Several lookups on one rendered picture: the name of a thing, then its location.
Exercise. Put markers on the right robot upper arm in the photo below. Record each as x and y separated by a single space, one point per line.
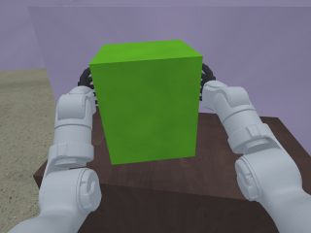
269 177

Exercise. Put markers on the left robot upper arm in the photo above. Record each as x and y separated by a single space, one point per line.
66 198

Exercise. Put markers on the robot left forearm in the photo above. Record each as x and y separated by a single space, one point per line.
72 146

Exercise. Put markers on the left robot hand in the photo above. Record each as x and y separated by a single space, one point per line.
85 80

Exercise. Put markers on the right robot hand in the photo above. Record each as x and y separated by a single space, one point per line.
207 77

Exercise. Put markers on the pedestal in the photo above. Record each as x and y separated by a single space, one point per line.
194 194

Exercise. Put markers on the carton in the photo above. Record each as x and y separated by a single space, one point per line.
148 98

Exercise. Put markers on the robot right forearm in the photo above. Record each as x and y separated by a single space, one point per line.
245 130

